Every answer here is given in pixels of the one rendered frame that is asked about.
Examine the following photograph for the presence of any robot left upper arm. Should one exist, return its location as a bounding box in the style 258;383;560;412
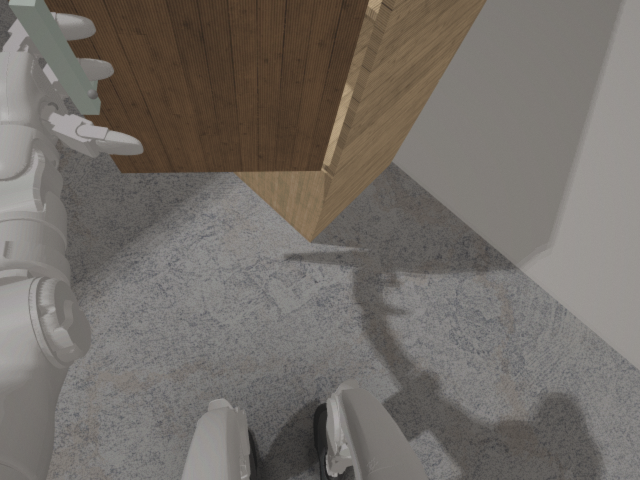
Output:
0;277;91;480

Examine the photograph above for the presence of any robot left forearm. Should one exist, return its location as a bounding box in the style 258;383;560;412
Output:
0;124;71;288

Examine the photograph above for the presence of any left robot hand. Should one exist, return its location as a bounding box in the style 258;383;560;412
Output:
0;12;144;158

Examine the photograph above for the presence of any robot left thigh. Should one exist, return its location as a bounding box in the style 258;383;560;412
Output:
181;406;250;480

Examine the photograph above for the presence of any handle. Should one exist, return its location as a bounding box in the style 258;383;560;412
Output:
9;0;101;115

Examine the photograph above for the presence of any robot right foot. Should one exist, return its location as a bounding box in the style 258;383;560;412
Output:
313;403;346;480

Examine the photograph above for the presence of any cupboard door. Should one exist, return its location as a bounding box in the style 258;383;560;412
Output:
8;0;369;173

